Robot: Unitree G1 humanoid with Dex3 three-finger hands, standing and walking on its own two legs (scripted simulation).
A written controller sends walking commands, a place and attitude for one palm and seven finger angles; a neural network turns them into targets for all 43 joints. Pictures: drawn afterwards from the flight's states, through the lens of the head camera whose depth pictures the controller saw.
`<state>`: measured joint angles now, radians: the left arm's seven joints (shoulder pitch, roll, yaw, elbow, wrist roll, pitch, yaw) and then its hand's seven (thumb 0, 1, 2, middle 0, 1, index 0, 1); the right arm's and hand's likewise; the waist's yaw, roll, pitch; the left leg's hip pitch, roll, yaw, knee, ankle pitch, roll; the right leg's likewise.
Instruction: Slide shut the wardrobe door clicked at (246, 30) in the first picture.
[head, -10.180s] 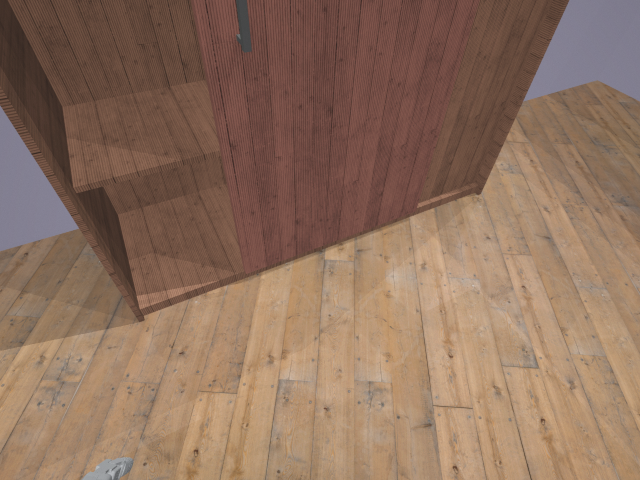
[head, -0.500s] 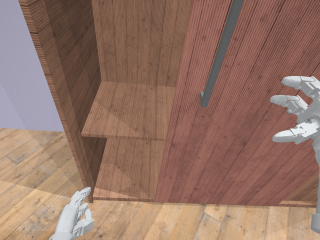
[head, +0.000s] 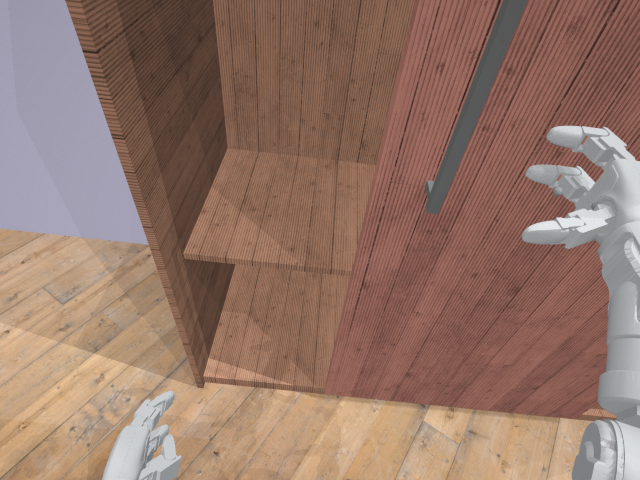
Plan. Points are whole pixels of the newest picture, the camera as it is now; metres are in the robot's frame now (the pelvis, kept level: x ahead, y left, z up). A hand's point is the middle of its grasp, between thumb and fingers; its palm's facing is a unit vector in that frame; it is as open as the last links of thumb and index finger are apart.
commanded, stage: move the hooked fingers beside the handle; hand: right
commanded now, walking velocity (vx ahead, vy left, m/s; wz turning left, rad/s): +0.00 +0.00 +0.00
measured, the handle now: (469, 99) +0.49 -0.14 +0.27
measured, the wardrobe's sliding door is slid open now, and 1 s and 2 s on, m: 0.38 0.38 0.38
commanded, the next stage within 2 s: feel for the door with the fingertips in 1.32 s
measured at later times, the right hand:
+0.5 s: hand (518, 167) +0.43 -0.20 +0.22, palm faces +0.06 +1.00 -0.04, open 14.0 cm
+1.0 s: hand (526, 174) +0.41 -0.20 +0.23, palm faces +0.07 +1.00 -0.03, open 14.0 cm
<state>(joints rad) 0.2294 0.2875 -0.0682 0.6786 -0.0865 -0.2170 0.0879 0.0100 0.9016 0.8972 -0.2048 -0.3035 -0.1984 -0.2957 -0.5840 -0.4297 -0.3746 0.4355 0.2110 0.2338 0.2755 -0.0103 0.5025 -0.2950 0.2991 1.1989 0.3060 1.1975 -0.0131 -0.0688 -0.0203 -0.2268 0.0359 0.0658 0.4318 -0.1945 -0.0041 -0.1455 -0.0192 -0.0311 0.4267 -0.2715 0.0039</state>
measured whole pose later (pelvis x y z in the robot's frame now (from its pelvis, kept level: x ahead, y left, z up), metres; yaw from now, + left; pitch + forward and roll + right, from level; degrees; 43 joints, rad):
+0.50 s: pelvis +0.00 -0.01 +0.00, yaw +0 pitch +1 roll +0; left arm 0.23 0.27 -0.06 0.70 -0.07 -0.20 0.08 0.01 0.90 0.90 -0.21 -0.30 -0.20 -0.30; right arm -0.76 -0.36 -0.28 0.59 0.17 0.20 0.17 -0.01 0.50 -0.29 0.30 1.20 0.30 1.20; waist -0.01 -0.06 -0.02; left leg -0.24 0.05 0.07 0.42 -0.19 -0.02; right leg -0.16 -0.01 -0.03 0.43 -0.27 -0.01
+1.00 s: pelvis +0.00 +0.00 +0.00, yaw +0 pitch +0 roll +0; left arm 0.25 0.29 -0.05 0.71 -0.08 -0.18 0.09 0.01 0.90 0.90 -0.20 -0.30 -0.20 -0.30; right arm -0.70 -0.36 -0.29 0.54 0.18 0.21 0.19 -0.01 0.50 -0.29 0.30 1.20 0.30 1.20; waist -0.01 -0.06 -0.03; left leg -0.22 0.04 0.07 0.41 -0.19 -0.01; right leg -0.15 -0.02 -0.02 0.42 -0.27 0.00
